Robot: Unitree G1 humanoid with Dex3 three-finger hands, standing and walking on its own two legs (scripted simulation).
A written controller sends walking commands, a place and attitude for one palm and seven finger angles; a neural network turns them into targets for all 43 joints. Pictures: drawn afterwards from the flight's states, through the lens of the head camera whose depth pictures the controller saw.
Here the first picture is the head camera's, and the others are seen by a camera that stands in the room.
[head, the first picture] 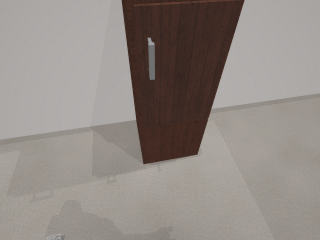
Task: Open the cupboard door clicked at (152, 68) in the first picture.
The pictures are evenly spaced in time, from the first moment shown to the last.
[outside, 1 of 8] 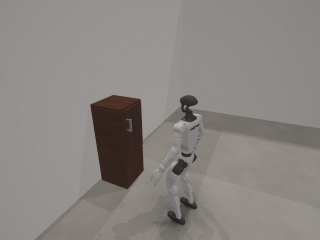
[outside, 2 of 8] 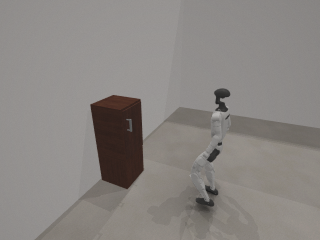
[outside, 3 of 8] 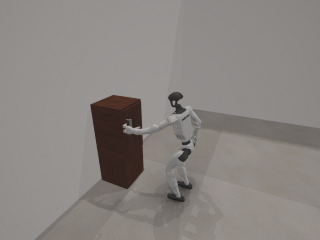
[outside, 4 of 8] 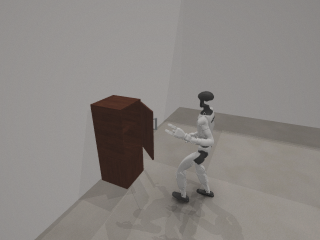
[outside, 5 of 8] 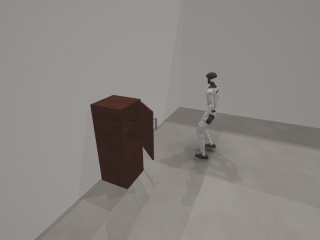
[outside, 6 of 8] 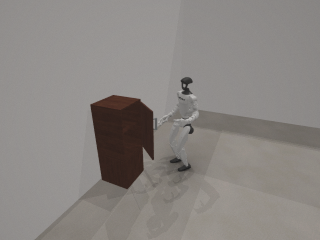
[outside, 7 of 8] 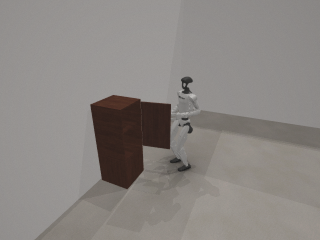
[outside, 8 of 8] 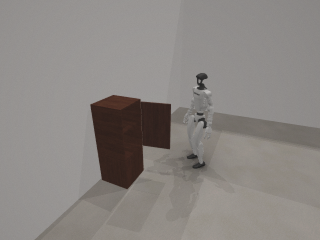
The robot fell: no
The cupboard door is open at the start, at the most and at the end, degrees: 0 100 100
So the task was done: yes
